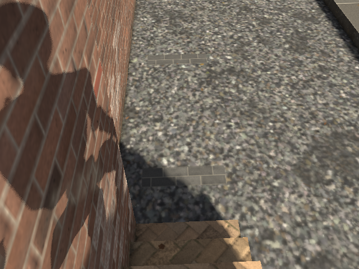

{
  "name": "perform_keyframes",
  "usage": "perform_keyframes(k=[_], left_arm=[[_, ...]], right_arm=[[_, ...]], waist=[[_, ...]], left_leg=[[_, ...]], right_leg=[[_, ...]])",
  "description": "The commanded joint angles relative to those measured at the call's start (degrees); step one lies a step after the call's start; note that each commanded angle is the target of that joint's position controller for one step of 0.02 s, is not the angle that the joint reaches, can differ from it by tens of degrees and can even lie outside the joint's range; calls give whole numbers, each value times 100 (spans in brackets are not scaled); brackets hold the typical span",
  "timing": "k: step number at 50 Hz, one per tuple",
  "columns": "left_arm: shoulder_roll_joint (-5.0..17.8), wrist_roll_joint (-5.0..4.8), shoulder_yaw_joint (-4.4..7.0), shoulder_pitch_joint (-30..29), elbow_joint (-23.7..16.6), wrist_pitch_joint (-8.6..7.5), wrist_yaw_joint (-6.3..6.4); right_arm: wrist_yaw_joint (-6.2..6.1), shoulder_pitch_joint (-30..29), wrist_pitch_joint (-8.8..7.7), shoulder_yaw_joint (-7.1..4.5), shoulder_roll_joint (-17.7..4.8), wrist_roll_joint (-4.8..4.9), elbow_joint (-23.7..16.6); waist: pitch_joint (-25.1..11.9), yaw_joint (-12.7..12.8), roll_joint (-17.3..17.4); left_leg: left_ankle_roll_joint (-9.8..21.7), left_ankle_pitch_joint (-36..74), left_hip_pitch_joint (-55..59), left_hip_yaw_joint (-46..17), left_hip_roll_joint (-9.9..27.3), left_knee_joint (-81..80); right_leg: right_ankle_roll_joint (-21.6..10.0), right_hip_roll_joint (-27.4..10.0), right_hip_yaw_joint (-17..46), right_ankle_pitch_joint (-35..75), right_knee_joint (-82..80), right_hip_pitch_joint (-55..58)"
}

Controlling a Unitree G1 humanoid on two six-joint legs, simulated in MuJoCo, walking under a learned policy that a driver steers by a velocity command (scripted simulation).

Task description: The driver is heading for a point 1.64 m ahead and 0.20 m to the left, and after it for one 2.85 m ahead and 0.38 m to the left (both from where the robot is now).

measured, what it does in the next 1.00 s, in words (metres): goes down: left foot 0.21 m lower, then right foot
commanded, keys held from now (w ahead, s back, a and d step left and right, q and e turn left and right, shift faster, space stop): no key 1.00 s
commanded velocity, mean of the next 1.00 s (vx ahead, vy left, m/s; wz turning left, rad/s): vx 0.05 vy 0.00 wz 0.00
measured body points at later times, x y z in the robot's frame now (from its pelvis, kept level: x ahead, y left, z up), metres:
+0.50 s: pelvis +0.13 +0.05 -0.14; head +0.12 +0.06 +0.31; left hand +0.23 +0.27 -0.28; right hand +0.12 -0.15 -0.29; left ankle +0.11 +0.14 -0.84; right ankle +0.17 -0.10 -0.84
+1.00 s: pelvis +0.17 +0.02 -0.12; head +0.19 +0.02 +0.33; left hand +0.23 +0.27 -0.26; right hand +0.24 -0.22 -0.24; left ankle +0.11 +0.14 -0.84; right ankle +0.17 -0.10 -0.84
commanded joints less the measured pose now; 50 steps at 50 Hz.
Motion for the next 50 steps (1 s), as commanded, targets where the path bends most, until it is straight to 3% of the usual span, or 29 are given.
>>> perform_keyframes(k=[1, 2, 3, 4, 5, 6, 7, 8, 9, 10, 11, 12, 13, 15, 17, 20, 22, 24, 26, 27, 30, 31, 32, 33, 35, 39, 40, 42, 50], left_arm=[[873, -409, 431, -581, -583, 208, 50], [1534, 105, 234, -515, -708, 247, -4], [1616, 304, 287, -470, -480, 350, -234], [1081, -283, 510, -509, -553, 515, 168], [560, -12, 222, 1123, -620, 427, -649], [1052, -276, 499, 759, -1089, 199, -712], [1195, -463, 408, -342, -1579, 110, -684], [1075, -554, 288, -1207, -1967, -1, -517], [677, -619, -3, -1845, -2255, -108, -444], [366, -739, -171, -1697, -2152, -86, -403], [202, -759, -277, -1421, -2127, -30, -442], [267, -494, -247, -532, -1813, 46, -369], [104, -382, -241, -401, -1838, 158, -446], [539, -215, -6, -372, -1773, 279, -546], [670, -216, 131, -1075, -1858, 309, -545], [684, -250, 144, -1697, -2117, 231, -461], [418, -347, 62, -1773, -2067, 181, -496], [504, -336, 85, -1752, -1886, 85, -544], [847, -235, 116, -1733, -1734, 24, -652], [1069, -248, 202, -1889, -1696, 4, -698], [1035, -433, 214, -1841, -1433, 105, -611], [317, -415, 91, -2109, -1659, 427, -255], [1095, -486, 149, -1826, -1345, 273, -484], [1002, -440, 180, -1755, -1279, 177, -526], [1007, -357, 185, -1651, -1185, 137, -494], [1009, -347, 148, -1932, -1163, 125, -442], [1228, -456, 269, -1919, -1139, 117, -421], [1278, -453, 298, -2082, -1109, 113, -403], [1266, -452, 363, -1971, -897, 125, -343]], right_arm=[[-464, 776, -76, -128, -221, 646, 357], [71, 732, -142, 73, -336, -586, -57], [74, 2359, -264, -185, -325, -429, 421], [-423, 2762, -186, -338, -840, 561, 723], [39, 2779, -332, -419, -1928, -351, 317], [305, 3024, -338, -460, -1932, -363, 228], [447, 2727, -413, -367, -1756, -270, 70], [561, 2009, -395, -240, -1500, 54, -36], [562, 1295, -517, 56, -673, 29, -266], [516, 1046, -539, 264, -163, -37, -157], [467, 967, -582, 316, -248, -10, -192], [261, 835, -666, 424, 211, 72, -121], [127, 1080, -720, 451, 24, 151, 13], [16, 1005, -813, 389, -442, 210, -14], [46, 1029, -875, 430, -301, 269, 62], [131, 979, -812, 415, -53, 334, 172], [287, 1129, -717, 511, 425, 633, 309], [493, 1109, -613, 464, 299, 827, 241], [392, 1326, -643, 146, -402, 467, 27], [312, 1364, -668, 93, -363, 325, -92], [224, 988, -630, 37, -266, 410, -281], [-373, 1213, -204, 131, -77, 808, 138], [73, 1084, -385, 87, -136, 362, -415], [231, 926, -447, 33, -246, 301, -353], [333, 951, -426, -4, -243, 308, -422], [264, 881, -409, -40, -237, 321, -531], [248, 573, -362, -118, -413, 228, -599], [214, 506, -330, -141, -417, 193, -620], [203, 423, -246, -183, -340, 230, -539]], waist=[[245, -454, -454], [1022, -629, -454], [293, -1446, 277], [-336, -1352, -139], [-1398, -545, 1981], [-2381, -714, 2022], [-1661, -697, 1091], [-1155, -662, 416], [-248, -377, 21], [242, -118, -253], [612, 36, 55], [573, 30, -219], [763, -7, 114], [638, -250, -334], [631, -436, -243], [374, -640, -420], [14, -640, -349], [-79, -524, -509], [-458, -618, -769], [-375, -692, -809], [38, -711, -307], [-477, -741, -2], [-67, -769, -776], [-112, -667, -411], [-33, -673, -446], [24, -751, -514], [52, -726, -433], [-65, -763, -501], [52, -746, -437]], left_leg=[[-324, 1077, 1654, 895, -123, -2901], [41, -326, 2944, 157, 292, -3557], [190, 192, 4601, 1005, -104, -3752], [-17, 879, 4776, 309, 751, -2955], [227, 3533, 7164, 104, 808, -650], [791, 3974, 7362, -1108, 1669, -800], [675, 3628, 6652, -1035, 1793, -966], [991, 812, 5289, -2240, 2113, -1526], [933, -204, 3804, -1809, 2015, -2032], [763, -498, 2397, -1327, 2017, -2363], [684, -1354, 1464, -1002, 1737, -2731], [749, -3663, 944, -427, 987, -2411], [534, -4839, 398, -522, 674, -2548], [637, -5736, -15, -686, 594, -2587], [469, -5579, -368, -920, 648, -2609], [527, -5032, 1199, -1375, 936, -2326], [466, -4823, 1571, -1461, 833, -2022], [157, -3892, 2031, -1221, 532, -1626], [-59, -2947, 1285, 115, -136, -1292], [-91, -3131, 1489, 370, -179, -1359], [80, -2713, 1991, 519, -197, -1460], [110, -1337, 2543, 483, 254, -1250], [75, -2101, 2497, 461, -140, -1471], [109, -2396, 2484, 456, -110, -1517], [145, -2874, 2532, 457, -125, -1694], [161, -3033, 2715, 519, -131, -1812], [183, -3256, 2808, 576, -175, -1669], [181, -3137, 2750, 609, -191, -1677], [134, -3619, 2635, 694, -206, -1730]], right_leg=[[-827, 19, 215, 1907, -1027, 222], [-498, -668, 1317, 984, 429, -1173], [-458, -247, 583, 1403, 1654, -1225], [-788, 449, 402, 1008, 2432, -1098], [-369, 647, 240, -557, 5337, -3428], [-215, 700, 240, -955, 6422, -4231], [-59, 312, -129, -937, 6539, -5082], [279, -91, 341, -295, 5758, -5130], [276, -414, 703, 223, 4962, -4815], [327, -655, 940, 807, 4445, -4042], [463, -538, 892, 492, 4355, -3470], [472, -647, 930, 2348, 2824, -3412], [550, -467, 644, 2658, 2906, -3231], [554, -519, 545, 4169, 1780, -2887], [543, -503, 415, 4444, 1443, -2217], [634, -744, 863, 3757, -170, -2522], [775, -651, 708, 3072, -1222, -1724], [684, -549, 562, 3696, -2395, -1098], [-7, -283, 345, 4607, -2814, 851], [-242, -169, 405, 4444, -2813, 645], [-349, -271, 436, 4617, -3103, 352], [-383, -486, 697, 6076, -3501, 930], [-376, -70, 211, 4731, -3113, 513], [-289, -113, 238, 4284, -3233, 537], [-266, -66, 203, 3895, -3403, 490], [-354, -16, 151, 3974, -3464, 369], [-386, -16, 105, 4140, -3526, 259], [-446, 57, 41, 4400, -3465, 420], [-458, 105, 53, 4381, -3669, 681]])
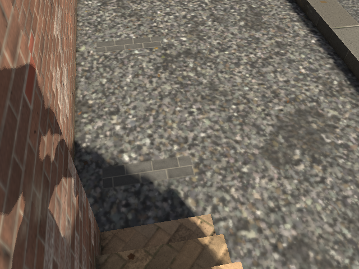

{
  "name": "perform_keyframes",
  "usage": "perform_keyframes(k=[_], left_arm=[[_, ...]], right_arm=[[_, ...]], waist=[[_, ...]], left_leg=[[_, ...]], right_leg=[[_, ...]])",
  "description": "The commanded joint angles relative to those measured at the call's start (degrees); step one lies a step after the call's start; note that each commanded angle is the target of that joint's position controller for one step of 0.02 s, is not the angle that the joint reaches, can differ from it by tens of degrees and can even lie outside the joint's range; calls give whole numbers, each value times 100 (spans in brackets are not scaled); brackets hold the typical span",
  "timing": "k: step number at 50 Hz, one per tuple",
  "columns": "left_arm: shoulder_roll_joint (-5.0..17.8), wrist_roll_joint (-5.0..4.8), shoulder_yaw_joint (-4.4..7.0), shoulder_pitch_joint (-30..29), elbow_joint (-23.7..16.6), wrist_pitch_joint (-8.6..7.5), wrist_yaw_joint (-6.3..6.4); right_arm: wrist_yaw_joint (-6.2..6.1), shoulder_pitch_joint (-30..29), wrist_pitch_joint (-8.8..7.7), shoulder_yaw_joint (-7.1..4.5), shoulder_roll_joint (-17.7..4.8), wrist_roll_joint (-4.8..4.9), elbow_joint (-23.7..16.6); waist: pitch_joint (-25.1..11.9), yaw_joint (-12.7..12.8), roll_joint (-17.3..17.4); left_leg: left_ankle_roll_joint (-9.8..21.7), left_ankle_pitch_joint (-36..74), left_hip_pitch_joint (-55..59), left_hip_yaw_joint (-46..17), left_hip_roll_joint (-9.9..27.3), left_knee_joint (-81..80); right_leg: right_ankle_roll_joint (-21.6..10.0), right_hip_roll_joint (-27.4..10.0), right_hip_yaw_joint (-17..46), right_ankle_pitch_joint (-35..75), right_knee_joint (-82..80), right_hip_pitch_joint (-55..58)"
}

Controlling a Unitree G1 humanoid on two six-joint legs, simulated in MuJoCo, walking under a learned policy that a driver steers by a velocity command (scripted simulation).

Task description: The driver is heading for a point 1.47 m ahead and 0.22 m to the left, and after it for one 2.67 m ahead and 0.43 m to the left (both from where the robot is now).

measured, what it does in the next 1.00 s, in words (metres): lifts its left foot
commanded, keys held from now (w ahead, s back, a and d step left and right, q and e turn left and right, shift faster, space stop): no key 0.68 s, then w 0.32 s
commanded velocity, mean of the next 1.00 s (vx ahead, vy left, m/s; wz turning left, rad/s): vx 0.07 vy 0.00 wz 0.00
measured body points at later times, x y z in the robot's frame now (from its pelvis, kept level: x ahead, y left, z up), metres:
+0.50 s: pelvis +0.00 +0.00 +0.00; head +0.03 +0.01 +0.45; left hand +0.06 +0.25 -0.15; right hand +0.06 -0.24 -0.13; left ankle -0.05 +0.12 -0.72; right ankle +0.01 -0.12 -0.72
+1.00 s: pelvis +0.07 -0.02 -0.02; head +0.07 -0.01 +0.43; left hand +0.00 +0.25 -0.16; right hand +0.10 -0.26 -0.16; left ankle +0.03 +0.13 -0.63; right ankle +0.01 -0.10 -0.72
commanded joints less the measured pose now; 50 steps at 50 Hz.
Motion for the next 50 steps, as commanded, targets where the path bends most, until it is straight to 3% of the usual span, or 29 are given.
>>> perform_keyframes(k=[1, 4, 5, 15, 34, 35, 36, 37, 38, 40, 41, 42, 43, 44, 45, 46, 47, 48, 49, 50], left_arm=[[651, -24, 151, 134, -114, -81, 49], [602, -47, 148, 20, -135, -110, 75], [681, -34, 195, 95, -68, -119, 105], [621, -6, 226, 44, 41, -93, 150], [561, -17, 199, 255, 290, -63, 185], [571, 11, 195, 308, 352, -6, 155], [689, 40, 266, 331, 310, -35, 209], [860, 108, 347, 303, 276, -66, 270], [751, 143, 351, 257, 220, -107, 321], [478, 173, 329, 136, 114, -255, 369], [339, 184, 294, 52, 0, -333, 376], [270, 164, 285, 138, -23, -389, 374], [233, 155, 285, 561, 51, -439, 383], [458, 231, 372, 1273, 181, -483, 443], [959, 419, 537, 2536, 392, -471, 528], [1372, 646, 658, 4262, 823, -511, 467], [1327, 880, 681, 4677, 1244, -517, 381], [880, 899, 496, 3876, 1216, -470, 339], [460, 822, 337, 3037, 1092, -426, 263], [32, 895, 136, 2244, 909, -365, 280]], right_arm=[[-1, 235, 2, -149, -512, 7, -212], [-36, 174, 16, -184, -560, -17, -275], [21, 170, 41, -224, -697, 38, -233], [84, 302, 66, -241, -678, 7, -127], [62, 576, 110, -221, -645, 39, -36], [39, 736, 113, -237, -664, 15, -10], [5, 768, 122, -310, -837, 17, 31], [-70, 926, 108, -433, -1082, -77, 64], [-133, 1148, 72, -488, -1145, -158, 112], [-305, 1440, 12, -509, -1026, -283, 168], [-370, 1254, -1, -457, -860, -253, 98], [-379, 1063, -11, -428, -790, -249, 38], [-338, 659, -30, -427, -824, -304, -50], [-259, 306, -55, -438, -935, -402, -119], [-128, 158, -84, -396, -614, -529, -252], [-120, -2, -206, -274, -123, -379, -423], [-206, 166, -283, -152, 235, -169, -494], [-197, 188, -267, -105, 156, -164, -498], [-212, 445, -204, -142, -21, -233, -382], [-153, 972, -55, -62, 102, -376, -209]], waist=[[-103, -72, 2], [-212, -87, 22], [-258, -17, 28], [-63, -23, 117], [47, -24, 128], [16, -39, 65], [180, -49, 315], [400, -154, 512], [635, -260, 717], [735, -452, 898], [647, -422, 846], [518, -306, 665], [401, 29, 409], [125, 483, -21], [-379, 995, -692], [-340, 1724, -1041], [630, 1603, -261], [1097, 1129, 193], [943, 688, 352], [763, 185, 486]], left_leg=[[146, 1133, -196, -102, 68, -547], [182, 1451, -111, -127, 87, -517], [211, 1655, -125, -160, 75, -515], [177, 1371, -211, -165, 114, -604], [199, 1633, -82, -195, 91, -664], [237, 1258, -26, -250, 140, -774], [434, 188, -156, -389, 192, -978], [748, -1145, -218, -610, 337, -1191], [1064, -1964, -305, -977, 599, -1407], [1704, -2268, -233, -1613, 1185, -1534], [1890, -1956, -294, -1746, 1330, -1451], [1944, -1616, -583, -1667, 1321, -1209], [1859, -1190, -1219, -1265, 1037, -634], [1681, -240, -2063, -767, 571, 520], [822, -343, -3032, -104, -498, 2389], [474, -1726, -4339, -1204, -1179, 4725], [633, -1240, -6077, -2535, -1202, 5233], [788, -308, -6690, -2720, -870, 5448], [897, 336, -6520, -2479, -570, 5441], [1073, 1061, -5681, -2388, -103, 4700]], right_leg=[[-9, -131, 164, 1697, -655, 374], [-6, -117, 114, 2012, -561, 430], [8, -100, 44, 1927, -544, 486], [13, -4, 5, 1369, -634, 479], [50, 12, -55, 1437, -623, 447], [-2, 102, -105, 987, -555, 459], [8, 131, -188, -3, -550, 303], [-79, 257, -301, -1091, -320, -55], [-140, 327, -390, -1577, 6, -494], [-312, 334, -542, -1409, 652, -1057], [-359, 318, -563, -1008, 723, -1063], [-357, 342, -596, -618, 616, -623], [-345, 401, -673, -203, 344, 337], [-362, 418, -554, 846, 305, 1587], [-985, -254, 1171, 1658, -407, 2938], [-2261, -1508, 3729, 1938, -1149, 3678], [-2601, -2161, 4107, 1521, -1264, 3925], [-2397, -2144, 3815, 1114, -1081, 3316], [-2255, -1964, 3166, 1246, -839, 2522], [-1909, -1737, 2326, 1280, -808, 1369]])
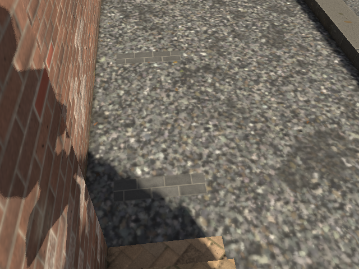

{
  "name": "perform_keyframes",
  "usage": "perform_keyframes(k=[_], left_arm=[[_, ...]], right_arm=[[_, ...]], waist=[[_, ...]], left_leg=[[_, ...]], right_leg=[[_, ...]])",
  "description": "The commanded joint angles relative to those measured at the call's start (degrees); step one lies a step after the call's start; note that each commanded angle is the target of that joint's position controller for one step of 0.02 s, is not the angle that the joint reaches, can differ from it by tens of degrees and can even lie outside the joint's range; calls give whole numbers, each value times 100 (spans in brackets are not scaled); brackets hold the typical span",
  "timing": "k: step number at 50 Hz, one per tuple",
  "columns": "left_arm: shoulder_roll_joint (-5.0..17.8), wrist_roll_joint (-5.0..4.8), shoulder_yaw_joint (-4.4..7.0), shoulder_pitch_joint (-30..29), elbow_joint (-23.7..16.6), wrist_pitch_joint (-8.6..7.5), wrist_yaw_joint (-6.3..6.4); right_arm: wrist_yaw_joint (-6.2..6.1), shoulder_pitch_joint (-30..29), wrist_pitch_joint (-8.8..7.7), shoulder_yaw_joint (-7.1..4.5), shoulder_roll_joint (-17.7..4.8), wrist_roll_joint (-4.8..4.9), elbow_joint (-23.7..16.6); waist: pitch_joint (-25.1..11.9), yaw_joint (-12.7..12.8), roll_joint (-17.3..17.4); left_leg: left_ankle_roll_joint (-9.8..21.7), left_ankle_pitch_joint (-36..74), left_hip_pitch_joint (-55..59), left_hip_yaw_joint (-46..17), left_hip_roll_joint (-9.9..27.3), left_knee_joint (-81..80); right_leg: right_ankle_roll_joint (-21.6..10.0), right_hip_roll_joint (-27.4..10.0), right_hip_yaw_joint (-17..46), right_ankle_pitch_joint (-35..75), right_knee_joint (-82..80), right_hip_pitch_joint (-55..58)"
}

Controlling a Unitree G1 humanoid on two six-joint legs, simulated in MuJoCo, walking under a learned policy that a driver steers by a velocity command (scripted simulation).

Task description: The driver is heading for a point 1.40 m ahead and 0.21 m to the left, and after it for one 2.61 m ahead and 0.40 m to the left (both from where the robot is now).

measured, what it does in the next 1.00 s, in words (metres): goes down: left foot 0.20 m lower, then right foot 0.20 m lower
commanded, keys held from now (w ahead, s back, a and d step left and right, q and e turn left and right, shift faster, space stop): w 1.00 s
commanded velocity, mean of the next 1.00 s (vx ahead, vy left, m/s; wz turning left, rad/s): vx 0.47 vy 0.00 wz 0.00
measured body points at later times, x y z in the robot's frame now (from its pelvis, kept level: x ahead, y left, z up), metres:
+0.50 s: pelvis +0.18 +0.06 -0.22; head +0.19 +0.06 +0.23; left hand +0.28 +0.30 -0.35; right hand +0.08 -0.15 -0.37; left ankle +0.12 +0.12 -0.91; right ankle +0.31 -0.09 -0.81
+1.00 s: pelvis +0.39 +0.06 -0.42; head +0.38 +0.05 +0.03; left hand +0.31 +0.28 -0.57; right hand +0.50 -0.17 -0.56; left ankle +0.52 +0.24 -0.99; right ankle +0.41 -0.05 -1.11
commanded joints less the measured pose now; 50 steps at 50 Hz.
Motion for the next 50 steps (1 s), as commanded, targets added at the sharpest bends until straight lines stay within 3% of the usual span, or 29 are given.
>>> perform_keyframes(k=[1, 3, 7, 10, 11, 12, 13, 14, 15, 16, 18, 20, 22, 24, 29, 33, 34, 35, 36, 37, 38, 40, 41, 42, 44, 47, 48, 49, 50], left_arm=[[-453, 277, -419, -131, -18, 226, 27], [-532, 99, -621, -935, -447, 76, 277], [543, 261, -625, -227, -257, -225, 262], [562, -197, -539, 627, -42, -117, 178], [408, -727, -203, 749, -24, 300, 129], [401, -537, -182, 883, 43, 573, 226], [904, -9, -378, 767, -288, 425, 27], [1137, 44, -188, -358, -491, 410, -237], [265, -678, -27, 7, -24, 667, 97], [402, -263, -212, 540, -498, 573, -463], [382, -533, -139, 165, -1096, 273, -568], [43, -486, -376, -922, -1719, 225, -288], [-146, -297, -465, -260, -1148, 357, -215], [-118, -92, -379, 131, -906, 412, -469], [332, -243, -360, -2068, -1214, 216, -255], [173, -52, -396, -621, -816, 491, -300], [136, -727, -240, -606, -974, 517, -5], [191, -993, -211, -46, -887, 481, -14], [1079, -521, 147, 1798, -172, 401, -41], [569, -765, -18, 1121, -321, 571, -94], [688, -741, 5, 1066, -456, 726, -129], [884, -617, 208, 929, -482, 786, -83], [504, -574, 89, 627, -601, 889, -25], [286, -379, -69, 387, -523, 770, 21], [-159, -559, -287, -24, -569, 678, 136], [393, -500, -167, -485, -625, 599, 2], [614, -19, -132, 497, -370, 104, 131], [222, 55, -288, 1117, 77, -49, 174], [-36, 87, -393, 1757, 453, -103, 213]], right_arm=[[181, 552, 133, 298, 274, -303, -130], [410, 452, 232, 242, -121, -386, -104], [474, 459, 84, 274, -1, -349, -7], [360, -251, 132, 253, -409, -456, -240], [-446, -1853, 3, 53, -539, 892, -321], [-587, -1979, -67, 94, -530, 973, -371], [-78, -194, 46, 391, -286, -247, -45], [51, 2325, 34, 56, -685, -398, 727], [-498, 2018, -24, -161, -1022, 586, 900], [-28, 3023, -70, -98, -1477, -516, 1255], [254, 2505, -193, -217, -1705, -312, 1110], [195, 1646, -214, 131, -466, -217, 1235], [51, -97, -327, 559, 838, -337, 603], [-147, -310, -663, 416, -82, -57, 252], [-414, 2168, -381, 428, -115, 173, 810], [-71, 1114, -116, 409, -214, 36, 606], [-651, 400, -78, 18, -798, 990, 596], [-851, 598, 12, -10, -947, 834, 685], [-19, 491, -26, 318, -268, -191, 678], [-511, 1049, -28, -46, -218, 723, 740], [-712, 1371, -1, 27, -236, 947, 447], [-929, 597, 162, 154, 44, 667, 375], [-937, 25, 271, 57, -134, 501, 468], [-831, -115, 311, 59, 57, 466, 391], [-750, -807, 465, 142, 281, 408, 102], [-651, 300, 502, 165, 491, 273, 782], [171, 756, 218, 200, -113, -263, 597], [385, 458, 102, 211, -200, -527, 426], [417, -62, 61, 264, -128, -475, 151]], waist=[[950, -647, -132], [486, -821, -590], [358, -760, -150], [768, -230, -82], [883, 727, 306], [914, 950, 13], [503, -192, -423], [457, -1457, 139], [-129, -1373, 338], [136, -1144, 2245], [-147, -727, 763], [705, -553, -22], [1420, 159, -720], [757, 397, 503], [324, -1098, -335], [1107, -225, 319], [37, -145, 143], [-43, 236, -137], [581, 924, -1530], [-451, 28, -1380], [-1359, -180, -1330], [-994, 56, -1011], [-298, -54, -347], [141, -261, -459], [1255, -518, -153], [399, -971, -715], [2238, -257, -1573], [1573, -42, -1109], [1214, 188, -780]], left_leg=[[338, 2223, -2319, -467, 1009, -160], [-66, 4050, -809, 326, 1120, -1256], [-617, 5784, 1930, 967, 858, -2269], [-677, 4001, 152, 677, 985, -3146], [-811, 4805, -322, 1753, 643, -5396], [-893, 4802, 129, 1497, 823, -5855], [-741, 2568, 2246, 1220, 744, -4475], [-430, 2939, 3756, 1296, 704, -4277], [-237, 4929, 2685, 1172, 1322, -7160], [373, 5009, 5419, 428, 1230, -5084], [1338, 5570, 5876, -579, 2284, -4365], [1528, 439, 3732, -2349, 3096, -5145], [1105, 1696, -514, -277, 1895, -5154], [625, 854, -3457, 1096, 699, -4528], [383, 631, 1424, -376, 1205, -2449], [863, 1037, 38, -1073, 1510, -2213], [551, 1851, 603, -229, 1397, -956], [497, 2097, 950, 534, 1076, -25], [139, 2131, -144, 191, 592, 1554], [28, -3165, -2575, 1439, -128, 4093], [44, -3384, -3105, 1094, 80, 4947], [-61, -2266, -3645, 300, 517, 4361], [-174, -1763, -3407, 488, 540, 4069], [-418, -316, -3348, 87, 657, 2929], [-945, 1580, -2693, 188, 668, 991], [-1008, 3387, -155, 935, 694, 304], [-674, 3656, -2477, 692, 555, 1444], [-491, 3780, -3426, 131, 774, 550], [-444, 4006, -4070, -162, 948, -166]], right_leg=[[-1167, -1736, 2134, 2236, -1731, -406], [-800, -1124, 908, 1937, -1468, -1941], [-555, -708, 41, 532, -311, -3351], [-608, -1397, 1089, 817, 864, -1085], [-241, -908, 504, 2211, 861, 348], [-328, -820, 839, 2374, 1347, 355], [-645, -1332, 1828, 1876, 2287, -1221], [-507, -1144, 1426, 1479, 3865, -2294], [-199, -88, 325, 2191, 5819, -142], [-301, 439, 1234, -1330, 8146, -3804], [-234, -28, 471, -960, 8525, -6358], [-213, -1101, 1652, 109, 6901, -7428], [-209, -1573, 1375, 3990, 3387, -4650], [373, -704, 112, 5152, 3707, -507], [268, -850, 577, 5855, -807, -3816], [192, -813, 808, 4660, -660, -1568], [-171, -1030, 1295, 5347, -1600, -118], [-97, -805, 928, 4616, -3263, 490], [-38, -353, -119, 4107, -3060, 2012], [-298, -1510, 1457, 8255, -812, 3804], [-682, -2273, 2089, 8696, 249, 4405], [-1636, -3042, 3435, 2953, -1360, 2746], [-1436, -2514, 3352, 509, -2062, 1438], [-1248, -2498, 3129, -354, -1850, 546], [-856, -2117, 2795, -985, -2268, -1837], [-541, -1614, 2108, -40, -1981, -2939], [-926, -1317, 1753, -2, -1348, -3042], [-1143, -1744, 2359, 158, -999, -1556], [-1187, -1866, 2735, 337, -681, -487]])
